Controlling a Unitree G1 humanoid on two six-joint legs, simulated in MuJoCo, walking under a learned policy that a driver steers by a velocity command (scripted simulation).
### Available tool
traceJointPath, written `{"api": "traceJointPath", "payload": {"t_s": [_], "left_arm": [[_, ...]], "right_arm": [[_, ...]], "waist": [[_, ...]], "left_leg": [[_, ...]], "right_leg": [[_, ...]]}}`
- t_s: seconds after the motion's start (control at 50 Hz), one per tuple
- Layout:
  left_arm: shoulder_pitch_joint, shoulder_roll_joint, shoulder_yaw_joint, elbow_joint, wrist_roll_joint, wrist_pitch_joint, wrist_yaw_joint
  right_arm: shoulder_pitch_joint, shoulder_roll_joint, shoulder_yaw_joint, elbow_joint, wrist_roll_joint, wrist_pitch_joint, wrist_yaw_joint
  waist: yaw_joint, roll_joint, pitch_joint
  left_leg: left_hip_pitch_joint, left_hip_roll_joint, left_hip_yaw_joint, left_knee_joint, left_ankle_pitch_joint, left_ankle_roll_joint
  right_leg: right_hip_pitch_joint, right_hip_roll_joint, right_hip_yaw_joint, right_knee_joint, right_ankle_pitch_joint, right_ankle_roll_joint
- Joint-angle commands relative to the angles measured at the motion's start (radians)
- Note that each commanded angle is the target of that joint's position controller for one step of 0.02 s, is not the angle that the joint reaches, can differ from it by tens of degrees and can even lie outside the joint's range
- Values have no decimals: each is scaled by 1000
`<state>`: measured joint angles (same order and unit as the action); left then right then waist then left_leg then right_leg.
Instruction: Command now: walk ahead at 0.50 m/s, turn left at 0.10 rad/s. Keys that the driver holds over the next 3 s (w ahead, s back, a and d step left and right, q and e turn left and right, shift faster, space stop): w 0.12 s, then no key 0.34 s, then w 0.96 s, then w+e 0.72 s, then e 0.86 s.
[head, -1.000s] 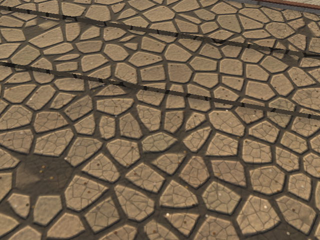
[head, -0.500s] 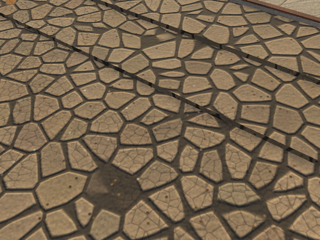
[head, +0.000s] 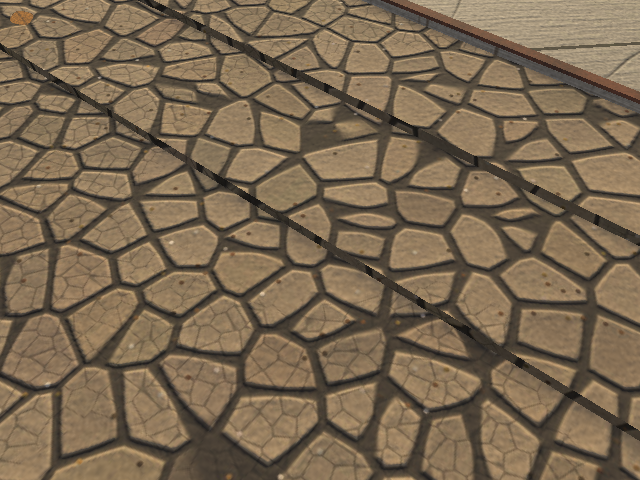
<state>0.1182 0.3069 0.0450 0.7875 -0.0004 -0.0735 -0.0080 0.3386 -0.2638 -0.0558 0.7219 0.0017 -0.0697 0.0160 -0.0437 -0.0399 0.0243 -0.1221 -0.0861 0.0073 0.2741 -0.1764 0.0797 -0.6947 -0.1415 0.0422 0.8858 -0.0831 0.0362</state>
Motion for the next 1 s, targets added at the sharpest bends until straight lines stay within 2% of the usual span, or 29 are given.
{"api": "traceJointPath", "payload": {"t_s": [0.02,0.12,0.16,0.18,0.2,0.22,0.24,0.26,0.28,0.3,0.32,0.34,0.4,0.46,0.5,0.54,0.6,0.64,0.66,0.68,0.7,0.72,0.74,0.76,0.78,0.82,0.9,0.94,1.0], "left_arm": [[-60,37,2,-60,-2,-14,-9],[-169,56,1,-105,-13,-24,-35],[-142,72,9,-105,0,-30,-42],[-93,86,16,-92,7,-34,-43],[14,112,32,-59,16,-39,-39],[123,168,48,-33,26,-43,-33],[214,242,59,-26,45,-38,-25],[262,192,50,-6,19,-21,-28],[222,154,39,-17,-1,-10,-30],[140,126,30,-27,-1,-3,-26],[66,88,15,-32,3,1,-25],[20,61,7,-34,11,1,-22],[-53,55,4,-18,34,-5,-22],[-51,78,11,11,26,1,-12],[-11,124,26,31,11,16,-6],[10,167,39,38,-3,32,2],[26,151,38,46,-17,40,15],[9,128,32,45,-27,45,16],[2,95,22,42,-23,45,14],[-35,33,3,23,-13,39,8],[-53,-25,-9,-12,-4,19,2],[-109,64,10,-27,-6,2,1],[-88,102,25,-21,-23,-10,-7],[-63,95,26,-1,-31,-13,-14],[-69,92,27,2,-23,-17,-18],[-103,70,25,1,-13,-19,-26],[-169,12,4,-13,-13,-8,-34],[-212,11,-2,-25,-17,-6,-36],[-242,34,-2,-43,-23,-8,-42]], "right_arm": [[-34,-165,-42,-52,4,-17,-13],[42,-188,-50,10,16,-4,-15],[35,-190,-52,26,13,9,-23],[23,-196,-53,29,12,16,-28],[1,-191,-49,25,11,22,-32],[16,-159,-35,14,0,22,-37],[135,-79,-6,1,-20,10,-31],[205,-74,-1,42,-4,5,-27],[137,-174,-26,43,23,7,-25],[43,-173,-26,16,32,16,-28],[-7,-162,-25,8,17,30,-35],[-17,-153,-28,5,4,48,-44],[48,-86,-15,30,-3,80,-59],[5,-74,-5,33,-8,82,-64],[-43,-100,-11,29,1,84,-59],[-112,-120,-17,5,6,76,-53],[-135,-105,-16,12,5,44,-41],[-71,-85,-18,54,-1,27,-35],[-27,-91,-23,74,0,22,-36],[43,-130,-32,91,-3,17,-41],[77,-227,-58,103,4,22,-44],[112,-222,-60,100,0,12,-37],[80,-175,-46,91,-8,-3,-38],[48,-152,-40,81,-3,-12,-36],[31,-152,-41,79,9,-15,-35],[26,-132,-32,83,4,-14,-35],[36,-152,-38,101,4,-11,-35],[65,-166,-43,120,7,-10,-34],[87,-179,-49,149,19,-8,-31]], "waist": [[4,89,13],[-32,101,47],[-7,116,32],[20,133,-3],[78,129,-75],[115,85,-189],[92,-117,-364],[106,-237,-506],[130,-113,-419],[108,-63,-280],[79,-15,-177],[46,-27,-141],[-13,-81,-128],[5,-79,-160],[42,-73,-150],[68,-95,-83],[62,-65,-39],[18,-40,-48],[-3,-21,-56],[-27,74,-61],[-9,295,-39],[-64,293,14],[-33,226,22],[-13,196,18],[-10,180,23],[-5,150,22],[-19,152,22],[-36,156,38],[-35,166,62]], "left_leg": [[-63,238,-109,-128,197,144],[77,306,-139,-74,165,129],[137,315,-142,8,337,98],[155,302,-136,76,476,77],[148,255,-108,203,625,46],[63,189,-65,388,544,-3],[-275,74,-35,759,59,-80],[-419,-17,-127,988,-510,-117],[-476,31,-190,1060,-489,-111],[-525,82,-136,1035,-433,-108],[-512,125,-100,960,-374,-114],[-437,163,-99,883,-320,-115],[-236,166,-68,695,-237,-136],[-164,168,-58,505,-115,-137],[-172,159,-37,463,-81,-126],[-247,152,-24,443,-128,-106],[-248,150,-9,331,-129,-72],[-98,118,31,203,-74,-44],[-17,127,11,157,-92,-24],[80,235,-137,80,-155,19],[164,381,-404,-35,-330,113],[171,475,-571,-104,-351,192],[187,462,-536,-89,-331,183],[205,421,-466,-91,-299,155],[217,405,-414,-104,-235,136],[188,364,-307,-124,-37,113],[75,288,-128,-144,108,93],[48,286,-101,-143,110,89],[80,331,-112,-128,122,87]], "right_leg": [[74,23,-16,-186,189,4],[58,58,-14,-334,152,-35],[102,81,-20,-383,88,-65],[176,107,-40,-398,71,-81],[329,143,-74,-431,129,-105],[553,73,-27,-396,418,-143],[968,-189,275,-320,698,-296],[1081,-295,530,-404,689,-409],[973,-253,449,-449,521,-366],[837,-211,336,-477,422,-322],[683,-165,253,-517,398,-300],[560,-138,207,-551,366,-280],[374,-75,83,-609,423,-276],[391,-67,43,-609,396,-272],[401,-79,88,-663,-8,-272],[411,-110,183,-724,-337,-266],[444,-124,219,-721,-419,-248],[388,-74,168,-669,-427,-218],[347,-37,136,-611,-421,-192],[246,31,57,-436,-371,-146],[32,180,-122,-202,-360,-81],[-100,160,-60,-30,-467,-77],[-155,111,-1,59,-420,-88],[-174,87,8,83,-354,-93],[-196,68,5,73,-286,-90],[-148,55,-11,23,-170,-68],[32,86,-68,-184,8,-23],[96,103,-80,-273,55,-23],[127,101,-67,-336,48,-51]]}}
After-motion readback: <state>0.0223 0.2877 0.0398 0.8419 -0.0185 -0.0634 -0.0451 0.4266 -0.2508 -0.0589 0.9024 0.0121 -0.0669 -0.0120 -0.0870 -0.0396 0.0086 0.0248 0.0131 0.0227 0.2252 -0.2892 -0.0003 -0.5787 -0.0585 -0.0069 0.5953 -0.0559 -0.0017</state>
